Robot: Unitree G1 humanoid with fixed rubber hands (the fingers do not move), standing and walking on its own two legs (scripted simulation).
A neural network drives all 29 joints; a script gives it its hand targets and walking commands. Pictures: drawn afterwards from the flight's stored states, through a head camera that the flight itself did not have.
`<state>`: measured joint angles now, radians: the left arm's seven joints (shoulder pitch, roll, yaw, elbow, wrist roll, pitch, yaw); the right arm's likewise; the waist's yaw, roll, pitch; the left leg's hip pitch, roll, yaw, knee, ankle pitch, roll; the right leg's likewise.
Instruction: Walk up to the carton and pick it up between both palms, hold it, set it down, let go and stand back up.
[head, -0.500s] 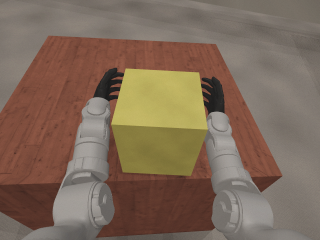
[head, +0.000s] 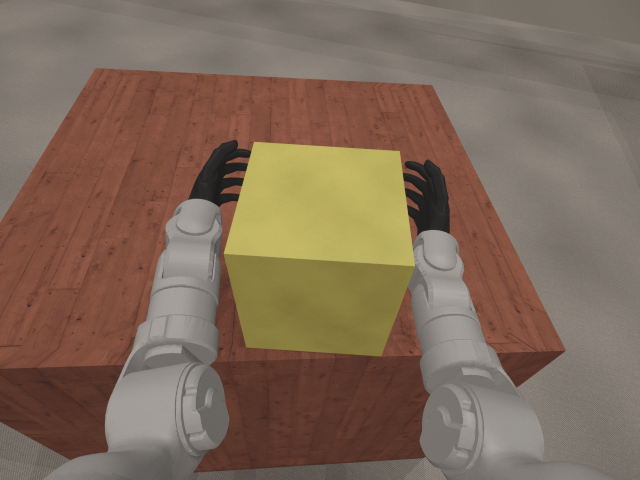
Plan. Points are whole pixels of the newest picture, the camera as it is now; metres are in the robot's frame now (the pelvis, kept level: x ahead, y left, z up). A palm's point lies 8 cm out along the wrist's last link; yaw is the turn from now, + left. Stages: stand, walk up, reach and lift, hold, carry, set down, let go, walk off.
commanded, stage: set down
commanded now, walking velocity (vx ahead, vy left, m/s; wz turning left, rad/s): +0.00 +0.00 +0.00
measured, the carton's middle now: (319, 253) +0.38 -0.03 +0.06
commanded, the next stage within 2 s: none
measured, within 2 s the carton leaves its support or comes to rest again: neither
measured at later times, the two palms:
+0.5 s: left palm (208, 201) +0.42 +0.12 +0.12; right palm (431, 227) +0.37 -0.16 +0.11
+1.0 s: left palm (217, 215) +0.42 +0.11 +0.09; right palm (428, 247) +0.37 -0.17 +0.07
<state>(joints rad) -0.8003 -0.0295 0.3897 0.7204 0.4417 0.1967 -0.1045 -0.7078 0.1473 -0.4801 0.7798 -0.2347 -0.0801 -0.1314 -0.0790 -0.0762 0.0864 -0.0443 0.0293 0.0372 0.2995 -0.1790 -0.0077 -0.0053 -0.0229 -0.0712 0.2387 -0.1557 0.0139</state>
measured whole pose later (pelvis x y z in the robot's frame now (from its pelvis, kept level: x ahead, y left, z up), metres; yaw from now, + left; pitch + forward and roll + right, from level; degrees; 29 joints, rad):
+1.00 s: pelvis +0.00 +0.00 +0.00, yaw +0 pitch -3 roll -1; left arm -0.82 0.01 0.33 0.91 0.19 0.06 0.04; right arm -0.70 0.03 -0.27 0.97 -0.07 -0.13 -0.19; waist -0.08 -0.05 0.10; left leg -0.07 0.03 0.04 0.32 -0.19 -0.01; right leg -0.03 -0.02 -0.07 0.26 -0.17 0.01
